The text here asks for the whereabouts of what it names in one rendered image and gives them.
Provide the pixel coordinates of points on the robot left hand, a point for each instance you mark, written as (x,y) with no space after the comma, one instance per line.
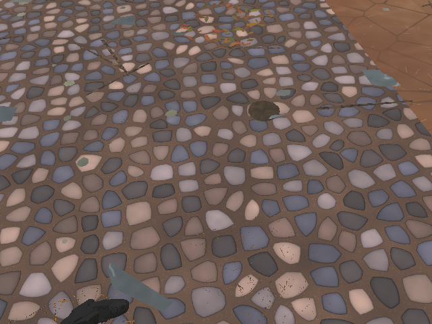
(91,312)

